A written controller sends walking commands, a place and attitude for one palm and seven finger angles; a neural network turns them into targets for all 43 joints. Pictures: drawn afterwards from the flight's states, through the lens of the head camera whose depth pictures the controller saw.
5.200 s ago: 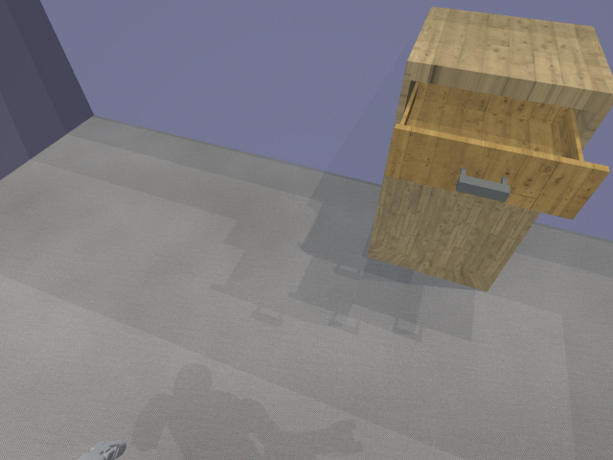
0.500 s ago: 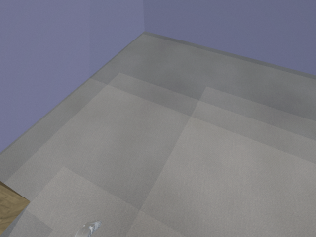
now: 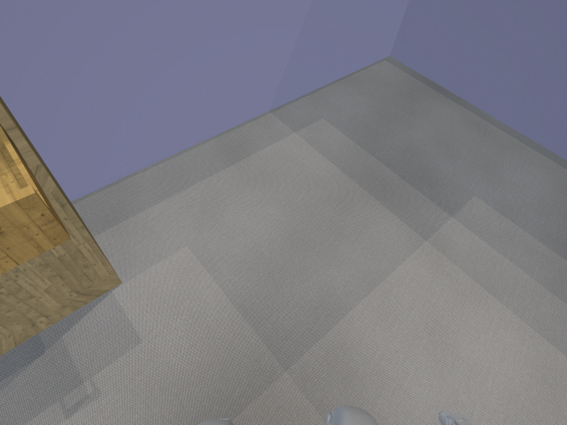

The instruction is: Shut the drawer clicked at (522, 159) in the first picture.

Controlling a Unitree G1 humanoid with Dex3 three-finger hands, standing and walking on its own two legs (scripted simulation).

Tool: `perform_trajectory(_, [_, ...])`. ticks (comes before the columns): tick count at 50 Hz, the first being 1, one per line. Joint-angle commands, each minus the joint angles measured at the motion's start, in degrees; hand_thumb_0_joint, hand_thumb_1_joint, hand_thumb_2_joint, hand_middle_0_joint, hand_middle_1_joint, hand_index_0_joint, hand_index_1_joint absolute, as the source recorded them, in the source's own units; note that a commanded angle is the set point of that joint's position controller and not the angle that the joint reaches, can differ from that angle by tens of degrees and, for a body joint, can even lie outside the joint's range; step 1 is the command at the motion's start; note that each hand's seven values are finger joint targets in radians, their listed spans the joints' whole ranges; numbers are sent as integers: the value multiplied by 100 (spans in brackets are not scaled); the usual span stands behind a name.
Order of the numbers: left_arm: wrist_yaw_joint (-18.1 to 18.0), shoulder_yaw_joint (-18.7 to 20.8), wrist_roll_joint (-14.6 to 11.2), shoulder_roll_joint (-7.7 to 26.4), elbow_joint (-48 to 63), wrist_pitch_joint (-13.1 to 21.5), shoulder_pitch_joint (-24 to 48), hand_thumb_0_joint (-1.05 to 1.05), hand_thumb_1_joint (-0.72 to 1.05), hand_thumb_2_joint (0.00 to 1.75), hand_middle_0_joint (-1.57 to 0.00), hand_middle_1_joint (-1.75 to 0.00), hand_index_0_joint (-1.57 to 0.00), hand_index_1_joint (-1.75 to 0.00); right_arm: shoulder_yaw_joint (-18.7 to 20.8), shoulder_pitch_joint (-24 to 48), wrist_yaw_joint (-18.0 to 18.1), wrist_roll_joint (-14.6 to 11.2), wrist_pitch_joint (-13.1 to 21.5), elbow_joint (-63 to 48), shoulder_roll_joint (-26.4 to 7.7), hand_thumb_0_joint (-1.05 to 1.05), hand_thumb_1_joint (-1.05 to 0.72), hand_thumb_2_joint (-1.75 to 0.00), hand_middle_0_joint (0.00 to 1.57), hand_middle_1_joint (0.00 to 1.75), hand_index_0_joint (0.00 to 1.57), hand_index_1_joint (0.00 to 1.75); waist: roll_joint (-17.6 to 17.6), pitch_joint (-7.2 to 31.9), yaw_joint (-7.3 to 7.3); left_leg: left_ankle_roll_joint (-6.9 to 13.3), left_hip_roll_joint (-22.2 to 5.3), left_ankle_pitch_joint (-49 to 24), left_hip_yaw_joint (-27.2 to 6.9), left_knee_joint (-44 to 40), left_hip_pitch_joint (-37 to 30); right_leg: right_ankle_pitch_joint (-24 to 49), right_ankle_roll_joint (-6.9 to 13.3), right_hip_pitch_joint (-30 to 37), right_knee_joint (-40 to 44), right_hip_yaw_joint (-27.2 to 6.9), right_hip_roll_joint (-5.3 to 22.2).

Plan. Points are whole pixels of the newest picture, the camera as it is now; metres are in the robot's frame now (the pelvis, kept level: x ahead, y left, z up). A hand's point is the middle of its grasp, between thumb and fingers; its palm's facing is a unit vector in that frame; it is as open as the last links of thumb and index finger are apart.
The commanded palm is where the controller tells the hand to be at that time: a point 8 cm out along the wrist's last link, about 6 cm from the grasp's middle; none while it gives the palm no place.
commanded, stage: turn to face it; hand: left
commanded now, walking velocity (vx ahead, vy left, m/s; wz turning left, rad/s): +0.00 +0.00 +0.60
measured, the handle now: out of the picture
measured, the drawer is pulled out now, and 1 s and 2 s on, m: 0.23 0.23 0.23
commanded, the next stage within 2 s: take the last steps up to it in 1.16 s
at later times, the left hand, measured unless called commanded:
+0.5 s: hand out of the picture +0.04 +0.14 -0.13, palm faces +0.31 -0.91 -0.27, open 7.4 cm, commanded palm none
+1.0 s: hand out of the picture -0.09 +0.19 -0.16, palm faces +0.57 -0.78 -0.26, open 7.4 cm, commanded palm none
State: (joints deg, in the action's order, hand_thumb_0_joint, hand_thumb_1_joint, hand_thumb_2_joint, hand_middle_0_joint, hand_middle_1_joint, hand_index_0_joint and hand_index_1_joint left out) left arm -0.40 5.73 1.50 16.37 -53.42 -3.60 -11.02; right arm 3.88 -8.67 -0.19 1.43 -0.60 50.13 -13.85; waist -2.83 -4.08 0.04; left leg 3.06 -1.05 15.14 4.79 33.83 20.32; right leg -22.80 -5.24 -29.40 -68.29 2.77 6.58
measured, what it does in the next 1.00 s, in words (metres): steps on the spot, turning left: right foot, then left foot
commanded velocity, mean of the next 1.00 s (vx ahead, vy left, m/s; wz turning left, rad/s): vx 0.00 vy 0.00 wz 0.50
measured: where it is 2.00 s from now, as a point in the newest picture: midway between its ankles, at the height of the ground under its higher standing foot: outside the picture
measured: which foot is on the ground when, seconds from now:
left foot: down 0.00-0.32, up 0.34-0.76, down 0.78-1.00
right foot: up 0.00-0.30, down 0.32-0.78, up 0.80-1.00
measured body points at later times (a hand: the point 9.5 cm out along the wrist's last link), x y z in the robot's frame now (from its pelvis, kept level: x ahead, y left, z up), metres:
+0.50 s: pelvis +0.01 -0.07 +0.01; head +0.04 -0.09 +0.46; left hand +0.02 +0.19 -0.11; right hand +0.15 -0.30 -0.15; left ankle -0.05 +0.07 -0.64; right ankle +0.03 -0.17 -0.73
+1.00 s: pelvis -0.01 -0.03 +0.01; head +0.01 +0.00 +0.45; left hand -0.12 +0.23 -0.14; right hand +0.21 -0.17 -0.12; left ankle -0.07 +0.06 -0.73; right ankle +0.06 -0.17 -0.66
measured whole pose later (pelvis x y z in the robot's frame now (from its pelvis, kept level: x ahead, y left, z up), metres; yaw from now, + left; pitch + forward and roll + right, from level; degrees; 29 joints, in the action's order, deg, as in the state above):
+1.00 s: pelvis -0.01 -0.03 +0.01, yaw +33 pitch +0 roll -1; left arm -0.4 3.9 1.0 15.3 -53.7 -3.5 -12.7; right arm 2.0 -7.7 -0.5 1.2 -1.6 52.1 -11.6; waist -1.5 -4.3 -1.3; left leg 1.7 -0.1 14.7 2.0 28.5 13.6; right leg -24.2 -5.0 -26.6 -60.4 2.6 6.3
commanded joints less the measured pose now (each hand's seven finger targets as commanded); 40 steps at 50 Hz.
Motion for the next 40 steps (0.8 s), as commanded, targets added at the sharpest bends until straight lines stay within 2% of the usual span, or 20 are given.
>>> perform_trajectory(1, [-3,31,-27,273,460,167,-83,0,90,90,-20,-30,-20,-30,213,-315,82,-39,96,-303,-982,0,-90,-90,20,30,20,30,975,862,82,481,-1204,-2228,-1575,-1494,-1305,344,-72,-330,218,-270,-16])
perform_trajectory(4, [-35,4,-52,255,564,171,78,0,90,90,-20,-30,-20,-30,266,-401,66,-29,52,-262,-1042,0,-90,-90,20,30,20,30,955,872,181,658,-1287,-2120,-1867,-1445,-1490,90,-92,-314,773,-280,-82])
perform_trajectory(9, [-70,-39,-93,163,731,194,219,0,90,90,-20,-30,-20,-30,322,-378,45,-2,-32,-229,-1078,0,-90,-90,20,30,20,30,1103,785,234,746,-1238,-1912,-2304,-1327,-1240,-248,-13,134,1759,-273,-293])
perform_trajectory(12, [-93,-62,-129,126,723,247,-50,0,90,90,-20,-30,-20,-30,349,-166,24,6,-81,-275,-1094,0,-90,-90,20,30,20,30,1241,820,113,644,-1058,-2141,-2432,-1100,-748,-120,75,964,2706,-160,-501])
perform_trajectory(14, [-119,-33,-131,200,645,316,-515,0,90,90,-20,-30,-20,-30,356,25,4,-43,-100,-345,-993,0,-90,-90,20,30,20,30,1057,945,-130,373,-758,-1774,-2357,-695,-196,777,141,1946,4010,-95,-515])
perform_trajectory(15, [-154,14,-77,489,642,380,-693,0,90,90,-20,-30,-20,-30,339,10,-30,-94,-96,-378,-773,0,-90,-90,20,30,20,30,342,1009,-236,42,-378,-1055,-2064,-34,439,985,297,2669,4912,-633,58])
perform_trajectory(16, [-191,117,23,1040,691,430,-747,0,90,90,-20,-30,-20,-30,269,-105,-56,-122,-84,-519,-323,0,-90,-90,20,30,20,30,-1449,929,-246,-518,576,1237,-828,1370,1578,1424,942,3115,5376,-2338,1773])
perform_trajectory(17, [-192,61,-34,1047,793,399,-534,0,90,90,-20,-30,-20,-30,322,-141,-38,-14,-124,-475,-576,0,-90,-90,20,30,20,30,-1203,844,-170,-523,395,1825,-968,2559,1500,1614,1338,2397,5350,-2305,2234])
perform_trajectory(18, [-198,58,-45,856,844,411,-240,0,90,90,-20,-30,-20,-30,351,-52,-60,2,-197,-375,-568,0,-90,-90,20,30,20,30,-1112,574,-71,-528,247,1572,-1055,3241,1441,1455,1287,1875,5387,-2089,1906])
perform_trajectory(20, [-184,-57,-42,447,930,411,314,0,90,90,-20,-30,-20,-30,341,-224,-140,0,-244,-149,-548,0,-90,-90,20,30,20,30,-646,132,223,-624,-12,780,-843,3816,1459,1743,1114,1592,5171,-990,1326])
perform_trajectory(21, [-176,-94,-27,367,912,446,306,0,90,90,-20,-30,-20,-30,301,-244,-165,1,-244,-95,-483,0,-90,-90,20,30,20,30,-661,82,214,-692,-38,587,-703,3828,1446,2192,1070,1695,5051,-600,1169])
perform_trajectory(22, [-177,-100,-26,353,874,464,141,0,90,90,-20,-30,-20,-30,281,-229,-171,-4,-251,-84,-457,0,-90,-90,20,30,20,30,-701,175,152,-737,-45,535,-631,3759,1437,2518,1066,1901,4971,-403,1134])
perform_trajectory(26, [-175,-62,-5,532,637,438,-416,0,90,90,-20,-30,-20,-30,217,196,-171,-24,-286,-145,-401,0,-90,-90,20,30,20,30,-616,246,-123,-825,-114,771,-382,3032,1349,2969,1160,2408,4858,-135,1306])
perform_trajectory(33, [-147,38,36,835,468,354,-618,0,90,90,-20,-30,-20,-30,78,520,-166,-73,-203,-275,-322,0,-90,-90,20,30,20,30,-1030,476,-329,-666,-97,1094,97,1185,483,3581,1215,2545,4437,245,1551])
perform_trajectory(34, [-138,47,36,862,427,344,-620,0,90,90,-20,-30,-20,-30,65,457,-157,-80,-180,-287,-325,0,-90,-90,20,30,20,30,-978,557,-306,-618,-45,1035,161,871,293,3670,1178,2557,4325,279,1553])
perform_trajectory(36, [-120,70,0,881,373,310,-517,0,90,90,-20,-30,-20,-30,72,95,-134,-62,-131,-223,-427,0,-90,-90,20,30,20,30,-815,709,-100,-541,-1,316,284,-196,-438,3423,886,2345,3788,603,1454])
perform_trajectory(37, [-99,67,-56,824,399,287,-464,0,90,90,-20,-30,-20,-30,132,-251,-135,-45,-83,-149,-640,0,-90,-90,20,30,20,30,-377,892,132,-435,-114,-524,130,-980,-1295,3046,626,1817,3078,773,1319])
perform_trajectory(38, [-53,34,-100,505,565,259,-519,0,90,90,-20,-30,-20,-30,283,-602,-101,3,-19,-132,-1326,0,-90,-90,20,30,20,30,1303,1197,318,139,-1433,-2208,-1639,-1238,-2392,943,172,395,1753,1012,603])
perform_trajectory(39, [-52,-126,-66,209,816,242,-178,0,90,90,-20,-30,-20,-30,351,-944,-61,-53,-47,-33,-1717,0,-90,-90,20,30,20,30,2081,1139,465,846,-2414,-4153,-2535,-1314,-2401,-1680,-3,-447,814,590,161])
perform_trajectory(40, [-116,-133,-34,287,813,161,37,0,90,90,-20,-30,-20,-30,318,-1060,2,-61,-42,60,-1621,0,-90,-90,20,30,20,30,1586,1189,500,939,-2422,-3863,-2434,-1219,-2215,-1519,67,-453,351,43,200])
